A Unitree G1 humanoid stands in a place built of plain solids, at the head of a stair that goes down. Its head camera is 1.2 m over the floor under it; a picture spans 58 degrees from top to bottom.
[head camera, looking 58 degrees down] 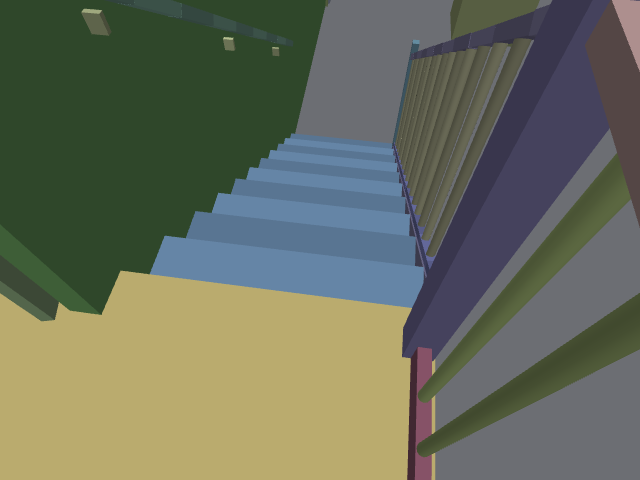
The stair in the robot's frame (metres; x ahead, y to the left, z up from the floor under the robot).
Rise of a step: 0.18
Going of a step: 0.25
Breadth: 0.98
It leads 8 degrees to the right of straight ahead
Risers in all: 11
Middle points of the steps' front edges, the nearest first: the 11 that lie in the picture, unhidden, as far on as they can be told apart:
0.57 0.14 0.00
0.81 0.11 -0.18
1.06 0.07 -0.36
1.30 0.04 -0.54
1.55 0.00 -0.72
1.80 -0.03 -0.90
2.04 -0.07 -1.08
2.29 -0.10 -1.26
2.53 -0.14 -1.44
2.78 -0.17 -1.62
3.02 -0.20 -1.80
